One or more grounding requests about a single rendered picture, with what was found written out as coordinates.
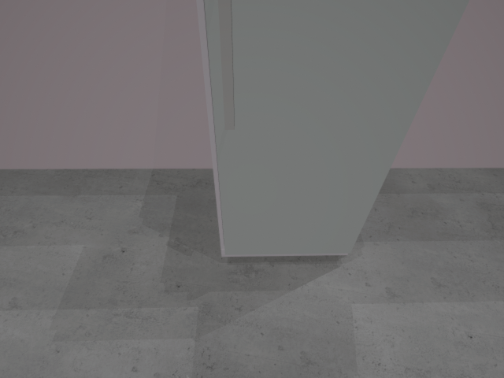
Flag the handle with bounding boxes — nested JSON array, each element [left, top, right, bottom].
[[218, 0, 235, 130]]

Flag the fridge door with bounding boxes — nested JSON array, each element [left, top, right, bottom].
[[204, 0, 469, 255]]

